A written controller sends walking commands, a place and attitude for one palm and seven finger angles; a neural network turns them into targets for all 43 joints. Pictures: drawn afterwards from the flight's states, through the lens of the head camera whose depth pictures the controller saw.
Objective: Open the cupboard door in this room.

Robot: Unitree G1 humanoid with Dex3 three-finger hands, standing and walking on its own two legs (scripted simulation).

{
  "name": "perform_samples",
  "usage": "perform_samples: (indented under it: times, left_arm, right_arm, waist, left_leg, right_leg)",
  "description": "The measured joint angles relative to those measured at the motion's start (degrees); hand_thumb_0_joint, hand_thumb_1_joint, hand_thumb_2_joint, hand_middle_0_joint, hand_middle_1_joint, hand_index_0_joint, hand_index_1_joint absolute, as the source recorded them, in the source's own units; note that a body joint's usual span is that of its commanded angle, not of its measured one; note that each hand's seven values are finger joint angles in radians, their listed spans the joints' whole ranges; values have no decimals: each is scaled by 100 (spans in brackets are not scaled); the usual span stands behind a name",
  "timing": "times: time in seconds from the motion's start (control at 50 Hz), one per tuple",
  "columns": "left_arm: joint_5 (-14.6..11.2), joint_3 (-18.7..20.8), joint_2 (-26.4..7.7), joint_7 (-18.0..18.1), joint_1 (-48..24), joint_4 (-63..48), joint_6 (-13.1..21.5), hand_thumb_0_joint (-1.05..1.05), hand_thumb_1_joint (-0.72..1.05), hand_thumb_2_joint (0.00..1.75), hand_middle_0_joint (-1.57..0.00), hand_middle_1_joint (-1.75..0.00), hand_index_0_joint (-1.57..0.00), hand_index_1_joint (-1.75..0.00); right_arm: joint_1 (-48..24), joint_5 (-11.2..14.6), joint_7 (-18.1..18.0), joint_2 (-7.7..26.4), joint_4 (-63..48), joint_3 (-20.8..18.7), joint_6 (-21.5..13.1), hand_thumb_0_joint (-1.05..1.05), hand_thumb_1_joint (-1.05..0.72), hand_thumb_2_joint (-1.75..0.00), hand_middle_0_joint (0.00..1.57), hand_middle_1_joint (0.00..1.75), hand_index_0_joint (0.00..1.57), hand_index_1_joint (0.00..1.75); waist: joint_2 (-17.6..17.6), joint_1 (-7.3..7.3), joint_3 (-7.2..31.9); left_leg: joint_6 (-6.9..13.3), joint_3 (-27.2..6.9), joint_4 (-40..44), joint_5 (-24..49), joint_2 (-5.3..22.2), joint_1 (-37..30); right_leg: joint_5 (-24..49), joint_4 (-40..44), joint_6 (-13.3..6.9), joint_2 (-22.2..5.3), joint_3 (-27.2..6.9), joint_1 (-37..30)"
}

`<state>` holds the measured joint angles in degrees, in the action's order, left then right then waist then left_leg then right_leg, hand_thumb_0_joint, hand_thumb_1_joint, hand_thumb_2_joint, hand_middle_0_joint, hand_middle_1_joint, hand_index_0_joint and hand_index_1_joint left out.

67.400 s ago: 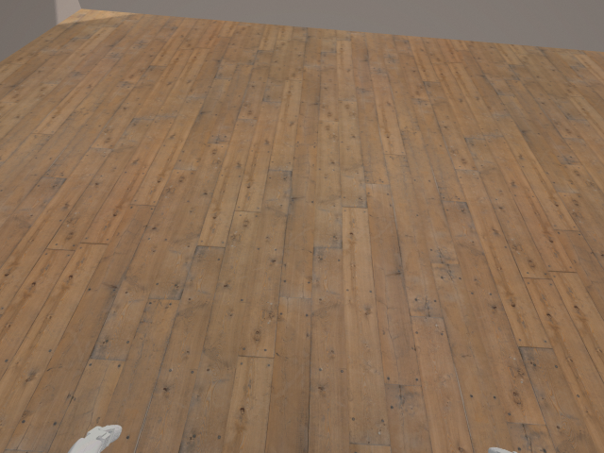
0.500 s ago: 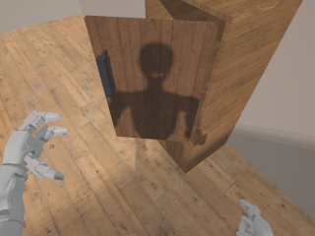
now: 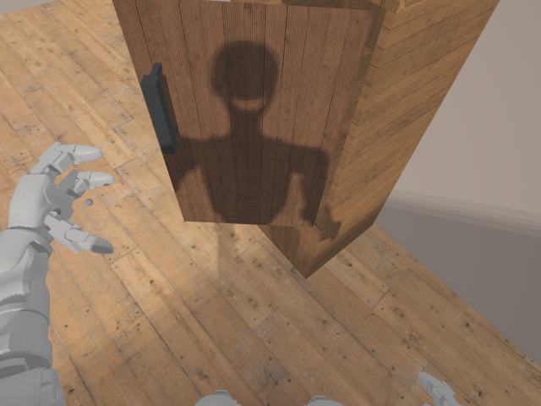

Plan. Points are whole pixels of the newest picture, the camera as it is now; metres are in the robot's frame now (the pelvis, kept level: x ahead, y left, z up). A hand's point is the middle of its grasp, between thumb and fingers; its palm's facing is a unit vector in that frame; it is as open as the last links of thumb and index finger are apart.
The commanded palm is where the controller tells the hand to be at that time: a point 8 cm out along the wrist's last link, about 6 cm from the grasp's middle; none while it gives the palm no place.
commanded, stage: move the hooked fingers beside the handle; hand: left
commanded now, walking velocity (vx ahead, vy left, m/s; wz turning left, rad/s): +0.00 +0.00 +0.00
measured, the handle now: (163, 110) +0.58 +0.21 +0.08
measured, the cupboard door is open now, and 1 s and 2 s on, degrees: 49 49 49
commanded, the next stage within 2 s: none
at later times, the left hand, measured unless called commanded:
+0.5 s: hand (109, 163) +0.44 +0.26 +0.09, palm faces +0.00 -1.00 -0.02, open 14.0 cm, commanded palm +0.43 +0.31 +0.08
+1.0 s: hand (117, 129) +0.51 +0.27 +0.09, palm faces -0.02 -1.00 -0.01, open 14.0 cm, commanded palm +0.50 +0.31 +0.07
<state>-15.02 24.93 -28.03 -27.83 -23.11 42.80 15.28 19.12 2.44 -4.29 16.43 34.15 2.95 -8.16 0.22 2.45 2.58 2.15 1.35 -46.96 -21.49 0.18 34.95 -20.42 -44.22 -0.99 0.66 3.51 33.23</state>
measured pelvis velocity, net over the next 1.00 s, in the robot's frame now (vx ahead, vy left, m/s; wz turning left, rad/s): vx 0.00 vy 0.00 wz -0.03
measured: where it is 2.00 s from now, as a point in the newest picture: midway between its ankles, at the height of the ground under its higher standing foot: outside the picture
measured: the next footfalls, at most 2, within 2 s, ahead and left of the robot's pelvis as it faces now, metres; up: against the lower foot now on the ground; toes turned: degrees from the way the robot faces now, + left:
none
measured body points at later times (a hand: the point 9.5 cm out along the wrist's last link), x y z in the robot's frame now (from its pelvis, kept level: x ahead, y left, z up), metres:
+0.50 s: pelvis +0.00 +0.00 -0.01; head +0.09 +0.02 +0.43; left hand +0.44 +0.32 +0.09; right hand +0.06 -0.27 -0.11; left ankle +0.02 +0.09 -0.70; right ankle +0.02 -0.11 -0.70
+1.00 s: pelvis +0.00 +0.00 -0.02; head +0.14 +0.03 +0.41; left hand +0.51 +0.32 +0.09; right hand -0.02 -0.27 -0.12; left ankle +0.02 +0.09 -0.70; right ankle +0.02 -0.11 -0.70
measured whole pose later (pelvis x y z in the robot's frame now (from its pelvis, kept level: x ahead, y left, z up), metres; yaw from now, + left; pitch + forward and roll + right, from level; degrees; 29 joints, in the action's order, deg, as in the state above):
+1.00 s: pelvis +0.00 +0.00 -0.02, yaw -2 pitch +20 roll -4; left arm -6.2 29.5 -44.8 -28.8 -54.9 72.3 18.0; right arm 24.4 0.8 -2.7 17.3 35.2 3.6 3.1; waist 0.1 10.3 3.8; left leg 2.3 0.9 -54.7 -24.3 2.2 50.3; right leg -21.4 -49.1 -0.9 2.6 3.8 47.6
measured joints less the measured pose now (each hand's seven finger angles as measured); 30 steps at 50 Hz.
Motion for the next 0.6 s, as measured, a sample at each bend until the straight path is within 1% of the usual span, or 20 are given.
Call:
perform_samples:
  times: [0.1,0.16,0.26,0.38,0.44,0.52,0.6]
  left_arm:
    - [5,-35,-14,-45,-276,169,141,-2,-50,30,-30,-120,-30,-120]
    - [34,-44,-53,-73,-443,371,94,-2,-50,30,-30,-120,-30,-120]
    - [163,-15,-144,5,-723,739,51,-1,-50,30,-30,-120,-30,-120]
    - [295,40,-275,98,-1192,1210,274,-1,-50,30,-30,-120,-30,-120]
    - [379,63,-398,88,-1501,1538,349,-2,-50,30,-30,-120,-30,-120]
    - [504,108,-652,44,-1913,2004,349,-1,-51,30,-30,-120,-30,-120]
    - [591,192,-860,7,-2180,2218,380,-2,-50,30,-30,-120,-30,-120]
  right_arm:
    - [84,-7,26,-3,95,-20,120,1,-90,-90,20,30,20,30]
    - [103,-6,41,-6,102,-22,201,1,-90,-90,20,30,20,30]
    - [112,-26,83,-5,36,-27,318,1,-90,-90,20,30,20,30]
    - [104,-46,120,-11,42,-15,442,1,-90,-90,20,30,20,30]
    - [100,-55,116,-4,80,2,508,1,-90,-90,20,30,21,30]
    - [108,-65,107,18,116,27,595,1,-90,-90,20,30,21,30]
    - [181,-89,113,45,125,13,673,1,-90,-90,20,30,21,30]
  waist:
    - [5,26,52]
    - [14,67,98]
    - [20,134,127]
    - [-13,181,98]
    - [-26,231,94]
    - [-37,332,83]
    - [-32,424,85]
  left_leg:
    - [8,-8,-55,-43,7,95]
    - [14,3,-65,-59,10,130]
    - [18,25,-95,-69,15,226]
    - [10,10,-213,-91,35,419]
    - [2,-15,-293,-106,45,549]
    - [-6,-37,-399,-126,67,742]
    - [-15,-39,-488,-150,97,922]
  right_leg:
    - [-24,-19,10,7,6,78]
    - [-32,-24,16,10,-6,115]
    - [-38,-63,20,14,-28,224]
    - [-57,-170,8,30,-12,410]
    - [-70,-234,-3,39,13,526]
    - [-82,-317,-15,57,36,706]
    - [-86,-379,-23,85,37,881]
